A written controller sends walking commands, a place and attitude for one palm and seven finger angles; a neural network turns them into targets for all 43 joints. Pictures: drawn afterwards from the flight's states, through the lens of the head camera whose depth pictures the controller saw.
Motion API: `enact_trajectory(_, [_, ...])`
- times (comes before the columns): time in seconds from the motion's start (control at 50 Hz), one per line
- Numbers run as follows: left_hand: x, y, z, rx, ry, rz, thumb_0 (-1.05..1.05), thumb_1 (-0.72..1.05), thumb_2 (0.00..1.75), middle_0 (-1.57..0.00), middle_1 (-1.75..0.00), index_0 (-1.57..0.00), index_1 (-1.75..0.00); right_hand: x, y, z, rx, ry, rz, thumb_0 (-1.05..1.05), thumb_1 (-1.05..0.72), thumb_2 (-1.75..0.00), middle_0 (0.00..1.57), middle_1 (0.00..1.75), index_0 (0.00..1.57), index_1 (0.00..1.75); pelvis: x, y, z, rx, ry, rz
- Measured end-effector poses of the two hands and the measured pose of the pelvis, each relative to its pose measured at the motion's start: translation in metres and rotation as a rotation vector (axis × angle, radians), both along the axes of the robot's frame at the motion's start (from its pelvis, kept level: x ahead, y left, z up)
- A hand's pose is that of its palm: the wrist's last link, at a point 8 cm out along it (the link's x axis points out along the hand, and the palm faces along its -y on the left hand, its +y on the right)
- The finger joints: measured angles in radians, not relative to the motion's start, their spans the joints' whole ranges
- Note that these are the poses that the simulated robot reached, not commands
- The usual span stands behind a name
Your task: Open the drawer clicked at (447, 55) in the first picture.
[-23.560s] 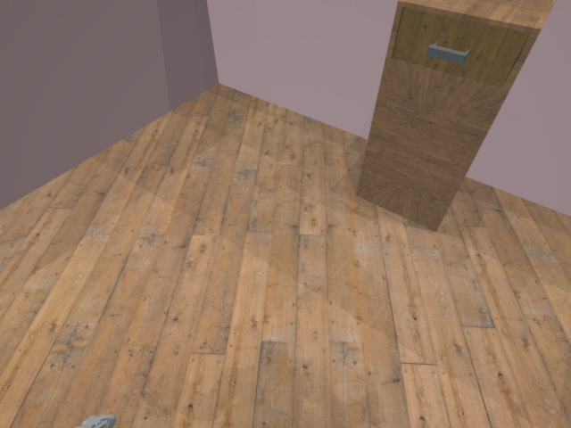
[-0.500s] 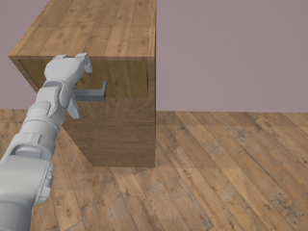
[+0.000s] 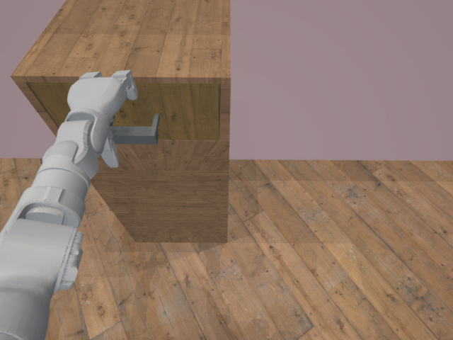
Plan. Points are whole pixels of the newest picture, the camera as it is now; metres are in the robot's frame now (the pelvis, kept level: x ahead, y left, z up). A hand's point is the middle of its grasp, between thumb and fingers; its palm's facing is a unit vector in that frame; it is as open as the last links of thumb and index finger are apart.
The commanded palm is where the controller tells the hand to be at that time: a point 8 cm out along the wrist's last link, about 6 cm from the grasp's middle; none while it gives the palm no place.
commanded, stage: re-aim the fingers above the handle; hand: left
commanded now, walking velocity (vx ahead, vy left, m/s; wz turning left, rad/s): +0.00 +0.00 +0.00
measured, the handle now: (131, 126) +0.54 +0.18 +0.04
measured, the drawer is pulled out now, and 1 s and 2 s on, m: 0.00 0.00 0.00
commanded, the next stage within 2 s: lower the fingers behind the handle in 1.04 s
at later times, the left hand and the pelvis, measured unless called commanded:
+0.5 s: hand (104, 122) +0.49 +0.21 +0.10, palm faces -0.04 -0.05 -1.00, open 13.8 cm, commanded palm +0.48 +0.21 +0.16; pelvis +0.00 +0.01 +0.00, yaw +0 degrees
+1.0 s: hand (107, 119) +0.50 +0.20 +0.10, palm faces -0.04 -0.04 -1.00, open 13.7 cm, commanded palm +0.48 +0.21 +0.16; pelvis -0.01 +0.00 +0.00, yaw +0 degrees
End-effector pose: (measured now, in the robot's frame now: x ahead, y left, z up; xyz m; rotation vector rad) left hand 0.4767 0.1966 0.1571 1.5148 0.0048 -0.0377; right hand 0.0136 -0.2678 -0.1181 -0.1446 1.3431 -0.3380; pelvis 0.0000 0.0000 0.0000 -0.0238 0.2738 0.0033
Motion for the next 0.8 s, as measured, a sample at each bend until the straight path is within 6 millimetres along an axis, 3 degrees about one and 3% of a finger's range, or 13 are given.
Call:
enact_trajectory(0.44, [-0.002, 0.016, -0.003, 0.016, 0.022, 0.025, 0.00, -0.49, 0.30, -0.32, -1.20, -0.33, -1.21, -0.024, 0.005, 0.003, -0.019, 0.030, -0.021, 0.00, -0.91, -0.90, 0.21, 0.30, 0.21, 0.30, -0.005, 0.007, -0.001, -0.008, 0.001, -0.003])
enact_trajectory(0.8, [0.001, 0.008, -0.001, 0.005, -0.008, 0.012, 0.00, -0.49, 0.30, -0.33, -1.20, -0.36, -1.24, -0.011, 0.007, 0.001, -0.014, 0.008, 0.000, 0.00, -0.91, -0.90, 0.21, 0.30, 0.21, 0.30, -0.005, 0.006, -0.003, -0.009, 0.009, 0.001])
